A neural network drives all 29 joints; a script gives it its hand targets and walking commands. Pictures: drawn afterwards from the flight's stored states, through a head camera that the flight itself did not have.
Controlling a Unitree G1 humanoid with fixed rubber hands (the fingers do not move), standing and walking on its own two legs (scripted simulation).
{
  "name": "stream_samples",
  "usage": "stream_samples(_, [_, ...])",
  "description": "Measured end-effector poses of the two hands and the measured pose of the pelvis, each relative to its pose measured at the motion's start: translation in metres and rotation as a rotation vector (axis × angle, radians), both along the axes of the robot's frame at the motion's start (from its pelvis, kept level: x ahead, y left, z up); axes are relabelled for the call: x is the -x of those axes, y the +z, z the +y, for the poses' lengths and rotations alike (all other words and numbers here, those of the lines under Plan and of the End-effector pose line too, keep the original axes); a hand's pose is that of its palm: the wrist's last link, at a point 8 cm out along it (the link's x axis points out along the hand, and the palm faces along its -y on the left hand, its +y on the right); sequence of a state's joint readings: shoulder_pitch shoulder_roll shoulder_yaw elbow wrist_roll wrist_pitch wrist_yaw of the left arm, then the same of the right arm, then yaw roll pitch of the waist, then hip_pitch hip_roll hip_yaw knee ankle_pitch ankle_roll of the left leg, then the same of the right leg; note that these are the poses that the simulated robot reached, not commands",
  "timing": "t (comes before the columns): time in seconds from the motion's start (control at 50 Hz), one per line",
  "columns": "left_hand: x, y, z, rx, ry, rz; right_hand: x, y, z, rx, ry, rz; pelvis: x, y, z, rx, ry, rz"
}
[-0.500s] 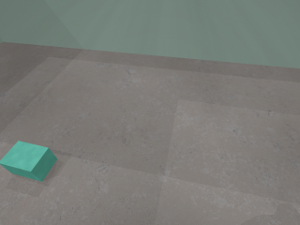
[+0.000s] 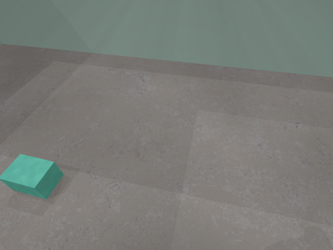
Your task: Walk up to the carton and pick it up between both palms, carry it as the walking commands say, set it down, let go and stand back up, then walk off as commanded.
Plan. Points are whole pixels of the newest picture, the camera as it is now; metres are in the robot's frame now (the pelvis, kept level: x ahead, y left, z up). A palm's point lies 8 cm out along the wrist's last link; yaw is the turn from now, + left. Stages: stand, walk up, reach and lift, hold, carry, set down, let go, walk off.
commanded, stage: stand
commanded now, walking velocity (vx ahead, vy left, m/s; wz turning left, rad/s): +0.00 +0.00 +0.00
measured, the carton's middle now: (33, 176) +0.69 +0.95 -0.70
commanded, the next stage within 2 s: none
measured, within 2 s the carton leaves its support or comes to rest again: neither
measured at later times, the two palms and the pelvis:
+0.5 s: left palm out of the picture +0.02 +0.24 -0.13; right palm out of the picture +0.08 -0.27 -0.12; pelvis +0.00 +0.00 +0.00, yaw +0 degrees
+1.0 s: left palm out of the picture +0.04 +0.25 -0.13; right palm out of the picture +0.08 -0.27 -0.12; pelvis +0.00 +0.00 +0.00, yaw +0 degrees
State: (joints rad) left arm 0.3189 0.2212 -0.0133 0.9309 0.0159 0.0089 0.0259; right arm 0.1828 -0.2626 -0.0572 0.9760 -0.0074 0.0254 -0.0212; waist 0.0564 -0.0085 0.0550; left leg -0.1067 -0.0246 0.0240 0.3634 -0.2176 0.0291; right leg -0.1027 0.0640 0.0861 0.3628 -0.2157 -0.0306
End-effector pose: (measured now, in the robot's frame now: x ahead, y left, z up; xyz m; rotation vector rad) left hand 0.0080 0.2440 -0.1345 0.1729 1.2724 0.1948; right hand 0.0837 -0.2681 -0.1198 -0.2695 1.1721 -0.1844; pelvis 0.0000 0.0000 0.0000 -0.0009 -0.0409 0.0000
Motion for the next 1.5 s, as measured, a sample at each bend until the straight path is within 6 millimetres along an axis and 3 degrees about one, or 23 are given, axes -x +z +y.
stream_samples(1.12, [-0.032, 0.003, 0.003, -0.010, -0.010, -0.063, -0.001, -0.002, 0.000, -0.002, 0.001, 0.009, -0.004, 0.000, 0.000, 0.000, 0.000, 0.013])
stream_samples(1.5, [-0.057, 0.012, 0.016, -0.047, -0.010, -0.155, -0.004, 0.000, 0.000, -0.005, 0.008, -0.033, -0.002, 0.000, -0.001, -0.001, 0.000, -0.006])
